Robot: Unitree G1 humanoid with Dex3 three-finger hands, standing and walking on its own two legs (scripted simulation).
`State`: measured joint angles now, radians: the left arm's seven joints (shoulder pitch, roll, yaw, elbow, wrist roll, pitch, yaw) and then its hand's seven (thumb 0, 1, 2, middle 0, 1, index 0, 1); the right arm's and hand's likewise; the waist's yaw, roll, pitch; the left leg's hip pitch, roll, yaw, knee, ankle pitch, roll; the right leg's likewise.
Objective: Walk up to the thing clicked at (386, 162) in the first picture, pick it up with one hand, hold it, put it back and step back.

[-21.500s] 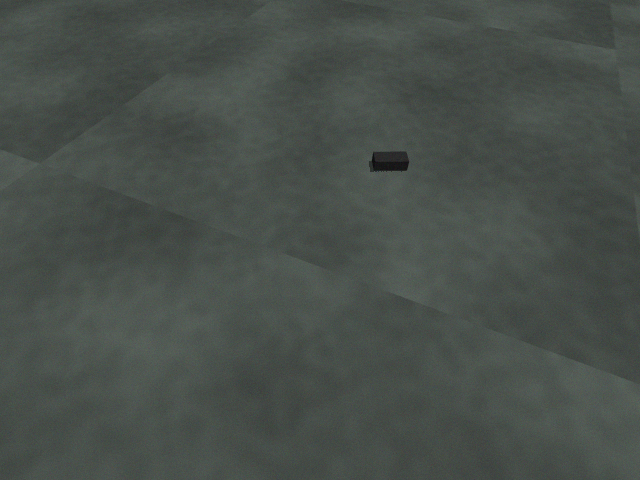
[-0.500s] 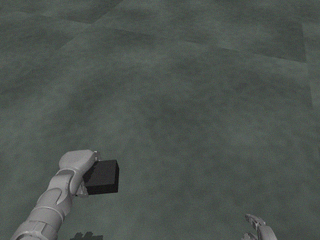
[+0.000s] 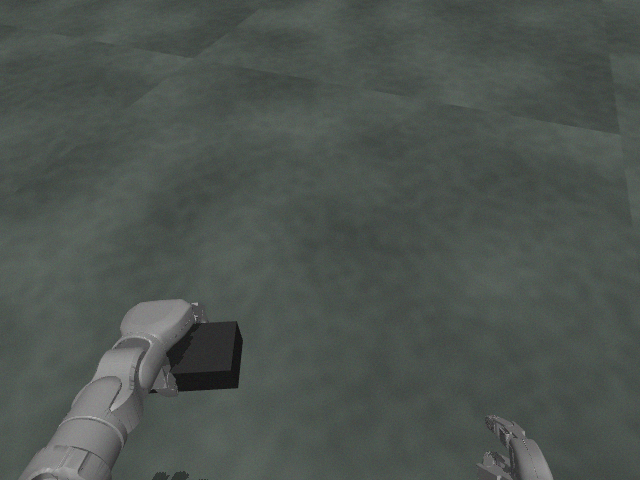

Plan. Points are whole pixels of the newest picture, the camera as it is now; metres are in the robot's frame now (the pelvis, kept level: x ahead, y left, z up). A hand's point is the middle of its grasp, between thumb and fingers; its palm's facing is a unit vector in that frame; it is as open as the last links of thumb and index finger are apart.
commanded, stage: hold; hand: left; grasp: from above
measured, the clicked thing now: (181, 357) +0.30 +0.21 -0.07
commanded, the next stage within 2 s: crouch in 0.52 s
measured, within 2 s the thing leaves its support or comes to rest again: neither
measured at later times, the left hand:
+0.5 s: hand (169, 352) +0.29 +0.22 -0.04, palm faces -0.45 -0.05 -0.89, open 10.5 cm
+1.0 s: hand (179, 373) +0.29 +0.23 -0.10, palm faces -0.48 -0.02 -0.87, open 10.5 cm
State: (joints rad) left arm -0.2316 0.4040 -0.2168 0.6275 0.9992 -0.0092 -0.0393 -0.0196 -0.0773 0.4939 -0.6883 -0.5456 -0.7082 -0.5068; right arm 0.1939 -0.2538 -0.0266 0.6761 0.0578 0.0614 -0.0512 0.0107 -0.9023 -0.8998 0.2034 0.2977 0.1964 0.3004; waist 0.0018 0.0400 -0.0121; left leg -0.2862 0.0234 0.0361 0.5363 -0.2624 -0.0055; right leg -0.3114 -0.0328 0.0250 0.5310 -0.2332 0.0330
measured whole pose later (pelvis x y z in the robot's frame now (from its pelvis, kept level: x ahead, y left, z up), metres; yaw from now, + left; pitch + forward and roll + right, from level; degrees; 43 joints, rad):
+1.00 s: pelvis +0.00 +0.00 -0.01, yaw +1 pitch +6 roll +0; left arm -0.29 0.37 -0.20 0.88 1.10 -0.06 0.17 -0.02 -0.08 0.50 -0.70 -0.54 -0.71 -0.50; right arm 0.19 -0.25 -0.04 0.70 0.03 0.08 -0.02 0.01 -0.90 -0.90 0.20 0.30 0.20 0.30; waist -0.03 0.00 -0.02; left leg -0.45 0.02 0.01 0.65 -0.31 -0.01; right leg -0.46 -0.03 0.01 0.63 -0.28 0.03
